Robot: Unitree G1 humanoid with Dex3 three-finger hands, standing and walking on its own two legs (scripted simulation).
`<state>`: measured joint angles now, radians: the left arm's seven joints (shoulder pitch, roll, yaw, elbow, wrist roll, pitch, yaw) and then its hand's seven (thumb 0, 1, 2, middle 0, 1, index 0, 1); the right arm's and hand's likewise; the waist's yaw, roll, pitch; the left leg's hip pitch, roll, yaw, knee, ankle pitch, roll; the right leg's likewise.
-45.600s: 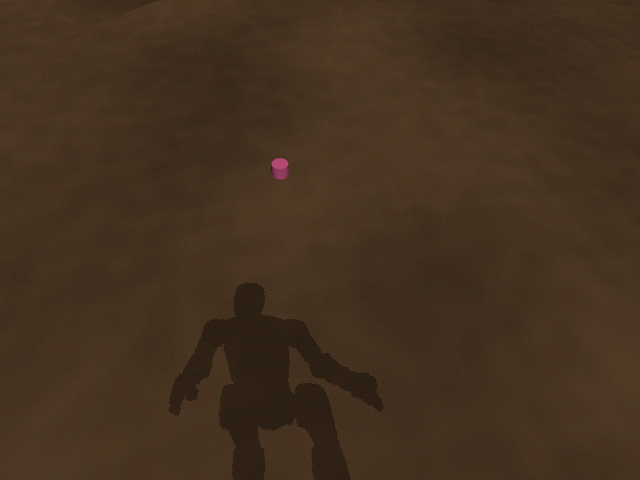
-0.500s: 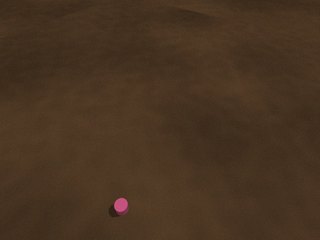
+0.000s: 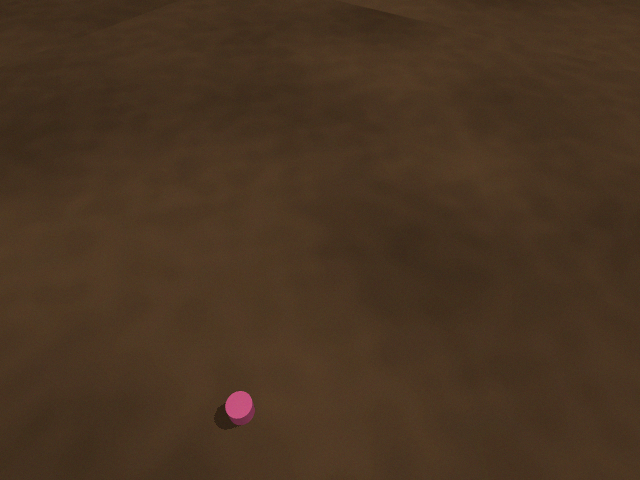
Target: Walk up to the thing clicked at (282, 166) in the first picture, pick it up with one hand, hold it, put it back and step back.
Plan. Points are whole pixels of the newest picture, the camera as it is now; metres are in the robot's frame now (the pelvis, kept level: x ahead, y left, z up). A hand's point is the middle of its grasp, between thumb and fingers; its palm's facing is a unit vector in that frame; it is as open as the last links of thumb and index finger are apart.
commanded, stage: stand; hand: left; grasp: from above
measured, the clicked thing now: (240, 408) +0.45 +0.23 -0.75
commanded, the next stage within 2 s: step back in 1.24 s
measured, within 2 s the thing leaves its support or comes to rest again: neither
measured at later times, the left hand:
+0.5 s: hand out of the picture +0.08 +0.23 -0.16, palm faces +0.00 -0.95 -0.31, open 7.3 cm
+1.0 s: hand out of the picture +0.09 +0.25 -0.16, palm faces -0.01 -0.94 -0.34, open 7.3 cm
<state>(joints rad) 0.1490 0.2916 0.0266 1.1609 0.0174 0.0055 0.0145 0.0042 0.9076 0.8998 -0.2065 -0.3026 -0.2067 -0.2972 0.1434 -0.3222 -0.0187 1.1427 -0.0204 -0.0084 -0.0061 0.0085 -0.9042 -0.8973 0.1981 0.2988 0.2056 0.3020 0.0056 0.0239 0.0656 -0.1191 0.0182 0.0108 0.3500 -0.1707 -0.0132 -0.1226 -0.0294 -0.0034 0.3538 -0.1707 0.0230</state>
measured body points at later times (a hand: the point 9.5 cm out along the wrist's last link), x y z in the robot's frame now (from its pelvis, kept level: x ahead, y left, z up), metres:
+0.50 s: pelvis +0.01 +0.00 +0.00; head +0.02 -0.01 +0.45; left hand +0.08 +0.28 -0.14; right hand +0.07 -0.28 -0.15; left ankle +0.02 +0.13 -0.75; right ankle +0.02 -0.13 -0.75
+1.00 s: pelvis +0.02 +0.00 +0.00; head +0.03 +0.00 +0.45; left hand +0.09 +0.30 -0.13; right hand +0.08 -0.30 -0.14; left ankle +0.02 +0.13 -0.75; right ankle +0.02 -0.13 -0.75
